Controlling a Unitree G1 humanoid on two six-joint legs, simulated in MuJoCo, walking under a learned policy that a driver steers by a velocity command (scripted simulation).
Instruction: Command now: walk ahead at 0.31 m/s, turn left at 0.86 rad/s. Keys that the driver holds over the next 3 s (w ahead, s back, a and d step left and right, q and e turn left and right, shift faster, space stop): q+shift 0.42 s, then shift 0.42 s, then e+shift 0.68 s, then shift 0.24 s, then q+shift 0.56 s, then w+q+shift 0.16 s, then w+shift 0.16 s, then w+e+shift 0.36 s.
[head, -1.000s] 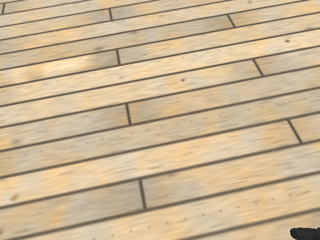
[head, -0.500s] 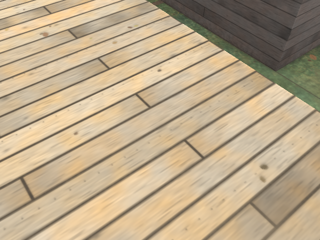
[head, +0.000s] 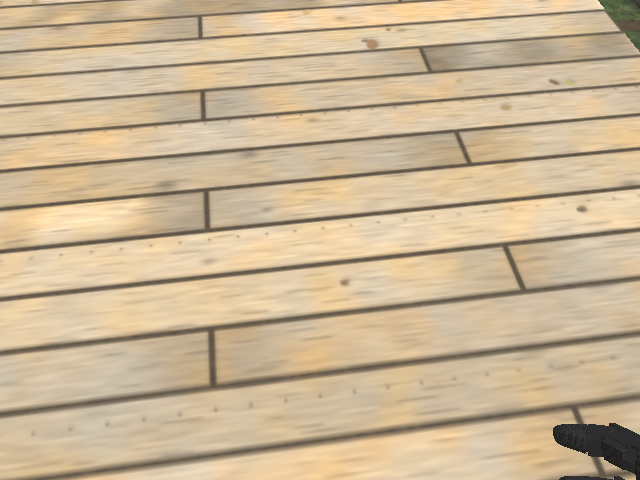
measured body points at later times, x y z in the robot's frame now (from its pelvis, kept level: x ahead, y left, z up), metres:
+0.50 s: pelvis +0.20 +0.01 +0.01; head +0.23 +0.06 +0.46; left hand +0.28 +0.35 -0.07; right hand +0.49 -0.17 -0.05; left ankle +0.23 +0.08 -0.72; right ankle +0.41 -0.10 -0.66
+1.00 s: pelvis +0.28 +0.00 +0.01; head +0.30 +0.02 +0.46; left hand +0.25 +0.29 -0.11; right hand +0.55 -0.13 -0.09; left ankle +0.19 +0.10 -0.73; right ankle +0.39 -0.08 -0.72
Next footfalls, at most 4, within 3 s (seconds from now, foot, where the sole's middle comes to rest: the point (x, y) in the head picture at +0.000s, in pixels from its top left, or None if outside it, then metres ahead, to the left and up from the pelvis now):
0.08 left None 0.26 0.08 -0.76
0.64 right None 0.42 -0.05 -0.76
0.98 left None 0.23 0.12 -0.76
1.36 right None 0.39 -0.12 -0.76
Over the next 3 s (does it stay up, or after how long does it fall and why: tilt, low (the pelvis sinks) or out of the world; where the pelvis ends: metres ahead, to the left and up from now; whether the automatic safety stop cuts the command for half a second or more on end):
stays up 0.58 0.25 0.01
